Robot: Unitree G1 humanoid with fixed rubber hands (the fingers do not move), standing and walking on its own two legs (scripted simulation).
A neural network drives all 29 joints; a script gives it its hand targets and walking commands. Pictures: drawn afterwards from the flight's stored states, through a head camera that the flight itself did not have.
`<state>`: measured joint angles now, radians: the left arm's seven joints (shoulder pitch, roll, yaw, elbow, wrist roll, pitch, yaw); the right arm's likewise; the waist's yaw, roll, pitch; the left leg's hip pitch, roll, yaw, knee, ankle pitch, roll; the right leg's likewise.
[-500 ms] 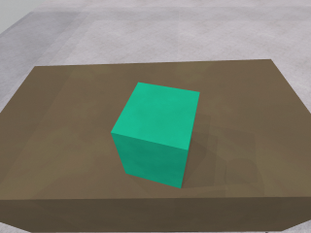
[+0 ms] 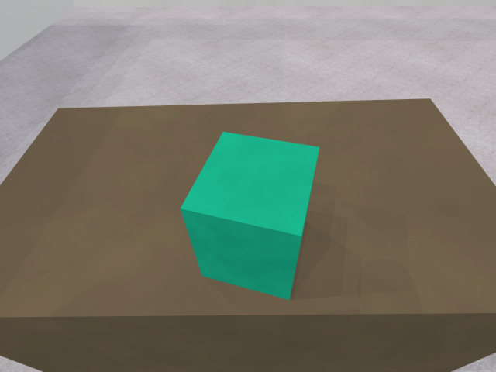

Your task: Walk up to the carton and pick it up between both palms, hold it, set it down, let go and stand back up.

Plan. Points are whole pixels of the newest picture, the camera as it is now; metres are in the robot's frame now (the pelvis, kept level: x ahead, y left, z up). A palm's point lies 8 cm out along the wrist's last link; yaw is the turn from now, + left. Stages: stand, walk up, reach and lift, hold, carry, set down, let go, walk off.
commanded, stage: walk up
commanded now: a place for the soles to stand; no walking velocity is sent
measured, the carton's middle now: (256, 216) +0.44 +0.02 -0.04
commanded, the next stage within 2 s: reach and lift in 0.14 s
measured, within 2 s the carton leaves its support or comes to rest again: neither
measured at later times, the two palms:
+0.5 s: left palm (132, 368) +0.17 +0.24 -0.11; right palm out of the picture +0.14 -0.23 -0.14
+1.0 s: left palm (109, 365) +0.17 +0.26 -0.08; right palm out of the picture +0.11 -0.20 -0.09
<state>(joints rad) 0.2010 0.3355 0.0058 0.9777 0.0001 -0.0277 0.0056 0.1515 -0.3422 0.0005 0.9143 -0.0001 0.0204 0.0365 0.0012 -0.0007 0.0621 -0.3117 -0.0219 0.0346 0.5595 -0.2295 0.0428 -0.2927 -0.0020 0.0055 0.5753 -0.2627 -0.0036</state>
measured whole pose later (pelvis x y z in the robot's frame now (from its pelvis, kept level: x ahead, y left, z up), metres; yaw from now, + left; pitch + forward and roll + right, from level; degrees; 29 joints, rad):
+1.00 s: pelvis +0.00 +0.01 +0.00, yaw +0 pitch -2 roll -1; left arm 0.14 0.32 0.05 0.43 0.00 0.18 -0.05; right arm 0.25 -0.09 -0.01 0.69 -0.03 -0.25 -0.07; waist 0.00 -0.05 0.17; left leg -0.31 -0.02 0.03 0.58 -0.23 0.03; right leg -0.27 0.00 0.00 0.56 -0.25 0.00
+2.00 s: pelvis +0.02 +0.02 +0.00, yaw +0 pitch -2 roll -2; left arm 0.21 0.42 -0.05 0.47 -0.16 -0.32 -0.16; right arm 0.31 0.10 -0.01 0.57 0.07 -0.52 -0.22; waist 0.00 -0.07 0.12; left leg -0.28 -0.02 0.03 0.60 -0.29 0.03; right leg -0.22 0.00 0.00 0.53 -0.28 0.01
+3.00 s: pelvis +0.04 +0.03 +0.00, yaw +0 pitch +1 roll -2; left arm -0.07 0.44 -0.15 0.35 -0.29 -0.03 -0.09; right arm 0.02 -0.04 -0.01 0.35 0.15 -0.09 -0.25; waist 0.00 -0.03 0.05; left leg -0.29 -0.02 0.03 0.57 -0.30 0.03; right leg -0.22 0.00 0.00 0.47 -0.27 0.02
